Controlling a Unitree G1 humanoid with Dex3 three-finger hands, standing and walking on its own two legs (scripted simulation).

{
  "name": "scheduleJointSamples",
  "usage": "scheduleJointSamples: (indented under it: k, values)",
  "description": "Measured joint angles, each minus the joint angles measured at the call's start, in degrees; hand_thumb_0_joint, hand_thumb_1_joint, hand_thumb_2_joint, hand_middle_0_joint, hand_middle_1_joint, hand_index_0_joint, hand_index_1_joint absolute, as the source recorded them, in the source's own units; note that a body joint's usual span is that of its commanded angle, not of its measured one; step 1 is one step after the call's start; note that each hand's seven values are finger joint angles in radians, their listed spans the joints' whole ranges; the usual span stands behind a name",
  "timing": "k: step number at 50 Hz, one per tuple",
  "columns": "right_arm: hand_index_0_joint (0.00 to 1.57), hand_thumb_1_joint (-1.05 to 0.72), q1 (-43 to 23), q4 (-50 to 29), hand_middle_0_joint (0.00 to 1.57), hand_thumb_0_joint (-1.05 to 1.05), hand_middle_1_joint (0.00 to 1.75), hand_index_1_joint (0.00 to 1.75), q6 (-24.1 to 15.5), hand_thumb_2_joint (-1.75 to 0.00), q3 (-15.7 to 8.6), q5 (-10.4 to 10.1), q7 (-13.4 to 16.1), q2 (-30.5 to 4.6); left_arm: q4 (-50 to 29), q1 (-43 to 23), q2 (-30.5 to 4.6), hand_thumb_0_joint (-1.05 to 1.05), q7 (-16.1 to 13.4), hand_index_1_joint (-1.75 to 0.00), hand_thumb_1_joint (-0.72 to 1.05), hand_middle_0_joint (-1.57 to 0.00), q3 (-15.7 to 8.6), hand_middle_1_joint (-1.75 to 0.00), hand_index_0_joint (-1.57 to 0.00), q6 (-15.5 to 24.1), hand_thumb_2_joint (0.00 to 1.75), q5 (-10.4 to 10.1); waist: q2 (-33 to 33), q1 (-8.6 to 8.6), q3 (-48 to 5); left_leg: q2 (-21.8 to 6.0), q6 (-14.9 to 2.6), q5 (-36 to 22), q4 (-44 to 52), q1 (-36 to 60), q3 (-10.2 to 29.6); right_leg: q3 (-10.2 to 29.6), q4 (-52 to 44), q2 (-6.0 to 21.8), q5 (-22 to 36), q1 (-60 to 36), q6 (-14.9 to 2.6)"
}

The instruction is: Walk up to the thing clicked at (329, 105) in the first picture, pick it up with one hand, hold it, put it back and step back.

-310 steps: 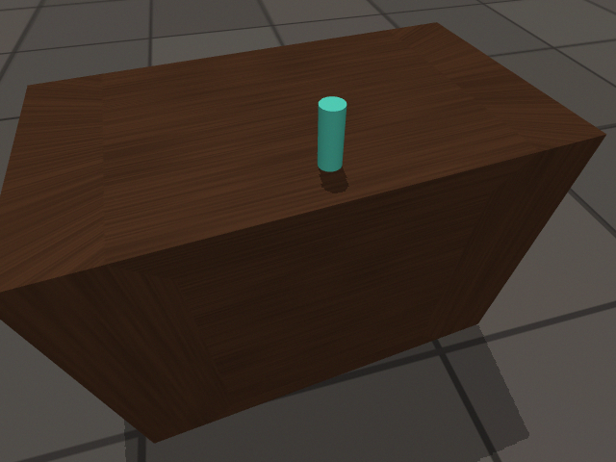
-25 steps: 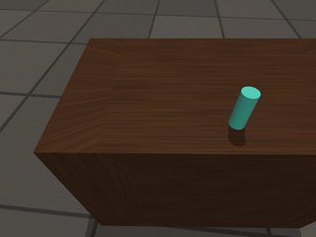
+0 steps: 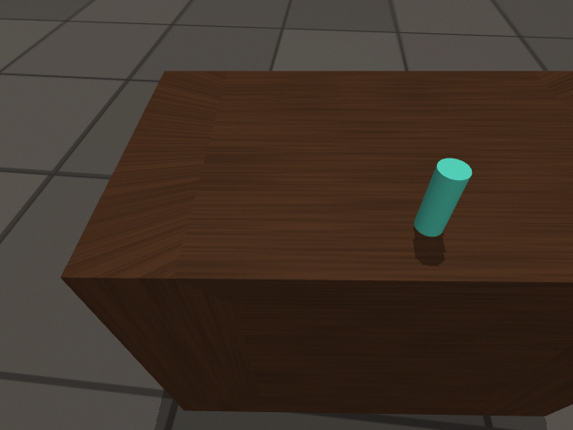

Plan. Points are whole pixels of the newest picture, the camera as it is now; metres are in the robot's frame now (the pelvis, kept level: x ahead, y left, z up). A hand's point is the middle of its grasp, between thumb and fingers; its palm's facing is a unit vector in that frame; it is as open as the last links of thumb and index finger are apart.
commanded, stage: rise first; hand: right
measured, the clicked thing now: (440, 199) +0.44 -0.22 +0.08
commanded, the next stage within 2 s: go down in 1.90 s
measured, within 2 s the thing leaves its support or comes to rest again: neither
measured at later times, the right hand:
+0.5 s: hand (503, 420) +0.17 -0.26 -0.06, palm faces +0.29 +0.89 -0.35, open 15.6 cm
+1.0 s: hand (553, 378) +0.18 -0.26 +0.07, palm faces +0.37 +0.84 -0.40, open 17.7 cm
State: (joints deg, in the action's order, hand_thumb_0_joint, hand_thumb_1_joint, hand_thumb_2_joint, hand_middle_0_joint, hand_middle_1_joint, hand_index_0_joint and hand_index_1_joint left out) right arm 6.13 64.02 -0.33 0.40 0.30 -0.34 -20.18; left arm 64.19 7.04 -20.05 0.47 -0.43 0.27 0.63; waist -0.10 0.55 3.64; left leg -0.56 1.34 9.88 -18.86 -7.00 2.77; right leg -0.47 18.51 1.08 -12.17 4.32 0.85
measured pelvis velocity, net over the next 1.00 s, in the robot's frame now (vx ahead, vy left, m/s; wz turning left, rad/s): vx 0.00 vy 0.01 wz -0.06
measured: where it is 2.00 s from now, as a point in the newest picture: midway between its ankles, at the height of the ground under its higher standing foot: outside the picture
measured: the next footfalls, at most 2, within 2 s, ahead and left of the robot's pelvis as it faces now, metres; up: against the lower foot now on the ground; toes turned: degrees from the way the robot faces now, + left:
none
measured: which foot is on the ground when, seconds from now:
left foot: down 0.00-1.00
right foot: down 0.00-1.00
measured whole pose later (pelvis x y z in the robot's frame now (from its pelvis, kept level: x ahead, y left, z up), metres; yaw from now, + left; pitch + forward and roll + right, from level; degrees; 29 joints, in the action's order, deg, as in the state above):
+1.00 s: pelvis +0.00 +0.01 -0.01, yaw -3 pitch -3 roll +0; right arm 25.0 -6.6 -9.4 -15.6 -2.9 2.1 -18.1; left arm 34.1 14.5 -13.1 -2.9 -7.9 4.2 -1.2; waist 2.8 -2.5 2.6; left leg -1.2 0.9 13.6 -24.7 -8.2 -0.4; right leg 2.7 24.4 0.5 -14.7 6.9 1.2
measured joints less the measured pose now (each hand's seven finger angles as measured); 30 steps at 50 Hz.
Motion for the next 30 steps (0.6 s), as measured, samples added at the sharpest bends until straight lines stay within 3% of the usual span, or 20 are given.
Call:
scheduleJointSamples:
  k: [2,5,9,13,16,23,30]
  values:
    - [0.20,-0.90,0.04,0.00,0.20,0.01,0.30,0.29,0.03,-0.89,-0.02,0.00,-0.02,-0.01,0.02,0.05,0.02,0.00,0.01,-0.30,0.90,-0.20,-0.01,-0.30,-0.20,-0.03,0.90,0.01,0.00,-0.02,-0.02,-0.03,0.01,-0.01,-0.04,0.02,0.01,-0.01,-0.03,-0.03,0.04,-0.05,-0.02]
    - [0.17,-0.86,-0.13,-5.62,0.17,0.01,0.26,0.25,-1.30,-0.85,-0.49,-3.07,1.32,0.85,-5.91,0.70,0.61,0.01,-1.23,-0.26,0.86,-0.16,-0.45,-0.26,-0.16,2.00,0.86,-3.50,0.27,-0.09,0.75,-0.04,0.00,1.00,-3.12,-2.98,-0.36,0.43,3.83,-0.08,-1.21,3.47,-0.08]
    - [0.12,-0.71,-3.88,-9.74,0.13,0.01,0.18,0.17,-3.51,-0.70,-3.72,-4.38,3.03,2.68,-11.31,-2.29,2.45,0.01,-2.70,-0.18,0.71,-0.11,-3.02,-0.17,-0.10,4.42,0.71,-5.16,0.20,-0.18,1.60,-0.16,0.00,1.60,-6.15,-6.85,-0.93,1.09,7.24,-0.25,-1.79,7.76,-0.05]
    - [0.09,-0.51,-3.36,-16.89,0.10,0.01,0.11,0.11,-4.15,-0.50,-7.00,-3.49,3.66,3.76,-13.54,-4.17,3.72,0.01,-3.32,-0.11,0.52,-0.07,-5.08,-0.10,-0.06,5.40,0.51,-3.78,0.27,-0.82,-0.68,-0.10,-0.13,1.61,-6.75,-8.96,-1.13,1.30,8.02,-0.21,-1.82,10.02,0.03]
    - [0.08,-0.35,-0.01,-22.57,0.08,0.01,0.09,0.08,-3.81,-0.37,-8.12,-3.25,3.84,3.56,-15.53,-2.93,4.40,0.01,-3.61,-0.08,0.38,-0.06,-5.91,-0.08,-0.05,5.05,0.37,-3.10,0.72,-0.98,-2.71,-0.11,-0.16,1.64,-5.87,-8.13,-1.63,1.78,7.50,-0.18,-1.89,9.54,0.06]
    - [0.06,0.03,9.11,-36.65,0.06,0.01,0.06,0.05,-2.77,-0.18,-8.77,-3.76,4.29,2.74,-24.56,4.10,6.33,0.00,-4.20,-0.05,0.02,-0.05,-4.38,-0.05,-0.05,4.12,0.18,-3.20,1.73,-1.62,-4.15,-0.19,-0.28,2.46,-5.02,-5.42,-2.36,2.44,6.62,-0.20,-2.45,7.08,0.14]
    - [0.05,0.35,13.20,-50.98,0.05,0.00,0.06,0.05,-3.98,-0.09,-10.32,-3.56,4.67,3.11,-32.21,6.91,7.02,0.00,-4.95,-0.06,-0.33,-0.06,-3.96,-0.05,-0.05,5.22,0.09,-2.47,2.37,-2.25,-3.08,-0.51,-0.30,3.28,-5.18,-3.02,-2.68,2.73,5.90,-0.50,-2.65,4.43,0.13]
